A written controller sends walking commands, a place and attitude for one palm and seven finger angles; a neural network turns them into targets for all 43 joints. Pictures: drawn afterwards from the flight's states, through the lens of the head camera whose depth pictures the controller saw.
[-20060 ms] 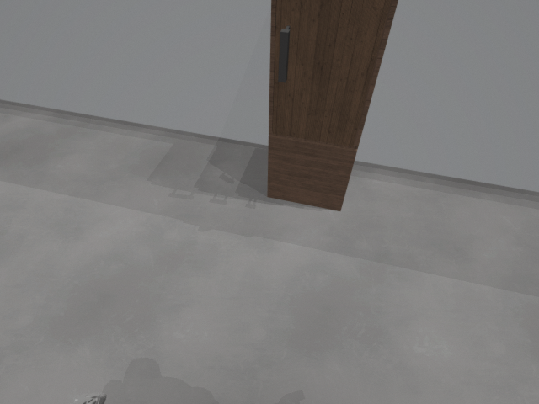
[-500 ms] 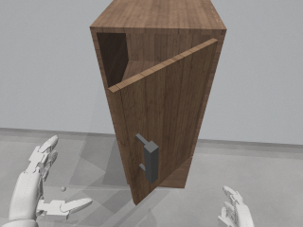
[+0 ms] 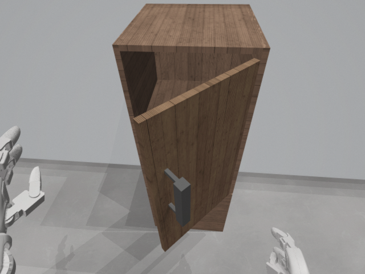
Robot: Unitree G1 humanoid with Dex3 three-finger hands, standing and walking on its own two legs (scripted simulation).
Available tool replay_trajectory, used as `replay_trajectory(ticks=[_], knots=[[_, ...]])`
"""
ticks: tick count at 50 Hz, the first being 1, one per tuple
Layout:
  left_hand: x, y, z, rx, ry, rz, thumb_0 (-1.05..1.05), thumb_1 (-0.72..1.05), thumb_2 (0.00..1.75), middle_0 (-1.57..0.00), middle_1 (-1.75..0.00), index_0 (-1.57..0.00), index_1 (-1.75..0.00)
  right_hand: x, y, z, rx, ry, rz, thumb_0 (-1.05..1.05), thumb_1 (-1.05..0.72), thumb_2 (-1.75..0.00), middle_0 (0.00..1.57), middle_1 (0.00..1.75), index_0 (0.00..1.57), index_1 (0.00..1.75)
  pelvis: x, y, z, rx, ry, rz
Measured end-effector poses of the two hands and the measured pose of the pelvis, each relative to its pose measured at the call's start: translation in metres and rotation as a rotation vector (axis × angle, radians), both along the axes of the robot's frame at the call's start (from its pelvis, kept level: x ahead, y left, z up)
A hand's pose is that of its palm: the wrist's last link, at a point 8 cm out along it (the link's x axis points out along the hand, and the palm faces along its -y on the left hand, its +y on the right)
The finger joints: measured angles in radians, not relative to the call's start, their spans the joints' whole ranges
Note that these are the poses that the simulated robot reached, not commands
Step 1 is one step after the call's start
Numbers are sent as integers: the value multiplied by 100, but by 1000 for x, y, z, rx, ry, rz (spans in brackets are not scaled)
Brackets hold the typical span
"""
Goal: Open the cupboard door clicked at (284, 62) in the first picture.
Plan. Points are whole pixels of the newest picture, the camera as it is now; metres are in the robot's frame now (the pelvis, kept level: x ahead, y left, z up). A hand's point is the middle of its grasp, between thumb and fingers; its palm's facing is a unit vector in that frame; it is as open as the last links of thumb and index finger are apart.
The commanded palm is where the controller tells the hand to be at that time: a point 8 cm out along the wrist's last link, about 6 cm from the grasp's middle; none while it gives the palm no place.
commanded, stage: draw the hand back to the body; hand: left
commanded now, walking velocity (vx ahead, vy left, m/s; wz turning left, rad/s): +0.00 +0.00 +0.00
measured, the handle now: (176, 197) +0.30 +0.06 +0.00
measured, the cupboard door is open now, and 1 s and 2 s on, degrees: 47 47 47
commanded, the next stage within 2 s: step back with the hand held close in 0.30 s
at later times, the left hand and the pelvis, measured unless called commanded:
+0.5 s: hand (43, 196) +0.18 +0.26 +0.17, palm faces +0.49 -0.78 -0.39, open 7.4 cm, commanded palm +0.13 +0.29 +0.17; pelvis -0.01 -0.01 +0.00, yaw +0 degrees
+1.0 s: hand (18, 228) +0.13 +0.27 +0.15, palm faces +0.41 -0.77 -0.49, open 7.4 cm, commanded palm +0.07 +0.31 +0.17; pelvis -0.07 +0.01 -0.01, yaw -1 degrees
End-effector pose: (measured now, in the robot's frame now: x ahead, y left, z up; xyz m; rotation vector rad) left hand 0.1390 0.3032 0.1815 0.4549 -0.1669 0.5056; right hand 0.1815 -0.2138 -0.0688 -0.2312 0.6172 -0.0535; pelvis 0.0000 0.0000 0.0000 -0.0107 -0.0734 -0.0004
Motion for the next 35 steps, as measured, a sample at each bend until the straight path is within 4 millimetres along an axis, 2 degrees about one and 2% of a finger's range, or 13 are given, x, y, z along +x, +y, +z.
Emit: replay_trajectory(ticks=[10,22,25,35], knots=[[-3,-14,-12,-39,43,-21,1,86,89,-21,-30,-21,-30,-9,-12,-2,-4,25,-19,1,-90,-90,21,30,20,30,-3,-7,2,2,-11,-2],[-8,-19,-8,-29,26,-15,1,89,90,-21,-30,-21,-30,-14,-17,-4,7,21,-26,1,-90,-90,21,30,20,30,-9,-14,3,2,-23,-5],[-5,-14,-1,11,1,-17,1,88,90,-21,-30,-22,-30,-16,-18,-3,5,32,-24,1,-90,-90,21,30,20,30,-12,-15,3,-6,-6,4],[-7,-17,-13,61,109,-114,1,89,90,-21,-30,-21,-30,-42,-33,-3,-37,109,-121,1,-90,-90,21,30,20,30,-29,-5,2,-5,56,-14]])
